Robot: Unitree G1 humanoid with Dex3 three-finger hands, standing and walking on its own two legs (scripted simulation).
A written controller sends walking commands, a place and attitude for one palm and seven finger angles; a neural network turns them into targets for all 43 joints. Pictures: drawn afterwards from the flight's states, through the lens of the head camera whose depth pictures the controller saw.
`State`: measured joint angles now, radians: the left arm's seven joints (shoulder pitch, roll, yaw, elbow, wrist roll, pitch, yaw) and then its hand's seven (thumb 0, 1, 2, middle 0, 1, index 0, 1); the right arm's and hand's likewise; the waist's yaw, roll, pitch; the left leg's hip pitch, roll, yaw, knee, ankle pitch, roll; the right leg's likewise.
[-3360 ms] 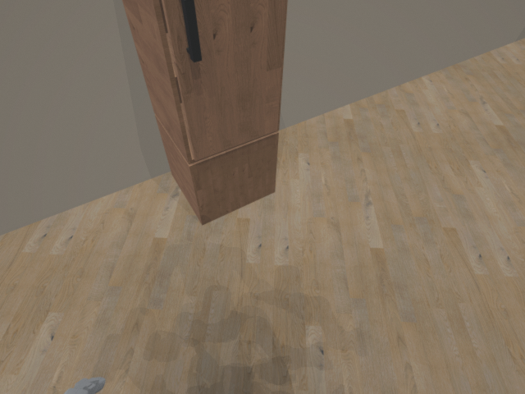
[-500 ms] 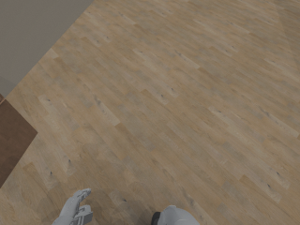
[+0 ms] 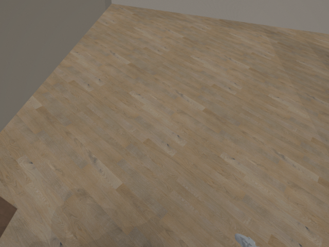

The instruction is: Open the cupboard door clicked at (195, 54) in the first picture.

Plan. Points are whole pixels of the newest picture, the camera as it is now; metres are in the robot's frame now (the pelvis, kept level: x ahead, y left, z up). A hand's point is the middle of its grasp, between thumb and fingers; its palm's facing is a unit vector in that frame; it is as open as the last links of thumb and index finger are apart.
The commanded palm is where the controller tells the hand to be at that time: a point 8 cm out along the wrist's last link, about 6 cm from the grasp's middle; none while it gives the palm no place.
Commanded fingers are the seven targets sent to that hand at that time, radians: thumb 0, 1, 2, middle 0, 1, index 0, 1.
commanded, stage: walk to a spot facing it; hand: left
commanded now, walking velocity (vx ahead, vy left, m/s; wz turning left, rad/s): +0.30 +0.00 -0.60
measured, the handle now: out of the picture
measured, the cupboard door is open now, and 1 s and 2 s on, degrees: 0 0 0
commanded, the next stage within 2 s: turn to face it in 0.32 s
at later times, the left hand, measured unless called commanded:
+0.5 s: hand (141, 178) +0.36 +0.11 -0.17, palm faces -0.28 -0.94 -0.21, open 7.4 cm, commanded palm none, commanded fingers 0.00 0.90 0.90 -0.20 -0.30 -0.20 -0.30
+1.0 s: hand (109, 189) +0.31 +0.20 -0.18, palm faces +0.02 -0.98 -0.20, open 7.4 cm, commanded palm none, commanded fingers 0.00 0.90 0.90 -0.20 -0.30 -0.20 -0.30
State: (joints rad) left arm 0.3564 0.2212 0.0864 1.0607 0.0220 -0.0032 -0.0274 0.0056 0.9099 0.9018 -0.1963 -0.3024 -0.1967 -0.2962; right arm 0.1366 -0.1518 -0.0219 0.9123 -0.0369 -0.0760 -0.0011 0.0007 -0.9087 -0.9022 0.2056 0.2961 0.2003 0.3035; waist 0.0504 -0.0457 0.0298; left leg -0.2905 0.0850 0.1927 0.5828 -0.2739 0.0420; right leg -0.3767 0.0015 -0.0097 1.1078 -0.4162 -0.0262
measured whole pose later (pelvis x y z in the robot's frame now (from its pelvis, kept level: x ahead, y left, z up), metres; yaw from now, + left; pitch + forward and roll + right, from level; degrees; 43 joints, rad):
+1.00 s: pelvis +0.23 +0.01 +0.00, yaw -2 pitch +1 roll -2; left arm 0.18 0.22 0.10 0.97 0.02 0.05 0.01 0.00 0.91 0.90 -0.20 -0.30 -0.20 -0.30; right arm 0.26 -0.16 -0.05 0.96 -0.03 0.01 -0.01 0.01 -0.91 -0.90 0.21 0.30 0.20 0.30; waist -0.02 -0.04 0.06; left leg -0.33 0.02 0.09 0.57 -0.26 0.06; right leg -0.50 -0.08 -0.06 1.11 -0.40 0.06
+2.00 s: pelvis +0.22 -0.04 +0.00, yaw +35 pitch +1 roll +0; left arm 0.17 0.27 0.08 0.89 0.01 0.06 0.00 0.01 0.91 0.90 -0.20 -0.30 -0.20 -0.30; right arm 0.14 -0.23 -0.05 0.90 -0.03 0.04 0.01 0.00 -0.91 -0.90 0.21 0.30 0.20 0.30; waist 0.01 -0.01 0.10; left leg -0.28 -0.01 -0.03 0.53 -0.26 0.01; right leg -0.45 -0.10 -0.03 0.95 -0.44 0.09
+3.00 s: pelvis +0.24 -0.03 +0.00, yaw +70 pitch +1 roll +0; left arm 0.08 0.22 0.06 0.85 0.00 0.04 0.01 0.01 0.91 0.90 -0.20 -0.30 -0.20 -0.30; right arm 0.23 -0.23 -0.07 0.93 -0.03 0.05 0.01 0.00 -0.90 -0.90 0.21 0.30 0.20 0.30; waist -0.05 0.02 0.07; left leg -0.30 -0.09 -0.13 0.51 -0.21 0.03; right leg -0.34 -0.03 0.01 0.74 -0.41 0.08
